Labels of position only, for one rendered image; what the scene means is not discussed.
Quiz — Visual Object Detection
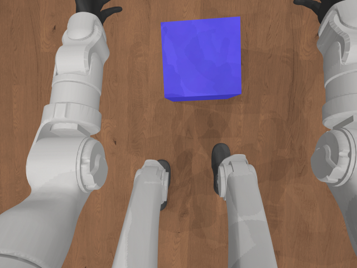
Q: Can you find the robot right forearm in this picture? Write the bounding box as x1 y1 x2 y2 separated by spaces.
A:
317 0 357 130

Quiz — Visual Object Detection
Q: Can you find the right robot foot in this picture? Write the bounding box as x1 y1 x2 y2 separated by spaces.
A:
211 143 230 195

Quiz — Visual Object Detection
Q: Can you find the carton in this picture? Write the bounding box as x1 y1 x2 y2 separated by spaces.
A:
161 17 242 102

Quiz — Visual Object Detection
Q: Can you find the robot left forearm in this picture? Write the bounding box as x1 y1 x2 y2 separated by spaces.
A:
26 12 110 183

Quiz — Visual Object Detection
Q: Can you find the right robot shin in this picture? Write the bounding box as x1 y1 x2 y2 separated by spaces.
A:
219 154 258 182

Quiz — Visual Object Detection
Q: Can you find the robot right hand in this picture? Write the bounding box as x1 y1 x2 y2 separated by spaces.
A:
293 0 344 24

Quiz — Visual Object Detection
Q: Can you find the left robot upper arm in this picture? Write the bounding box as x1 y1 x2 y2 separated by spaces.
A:
0 136 108 268

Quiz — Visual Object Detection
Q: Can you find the robot left hand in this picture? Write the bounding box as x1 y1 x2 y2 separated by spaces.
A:
75 0 122 25

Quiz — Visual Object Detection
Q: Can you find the right robot upper arm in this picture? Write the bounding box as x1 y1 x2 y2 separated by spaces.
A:
311 127 357 256

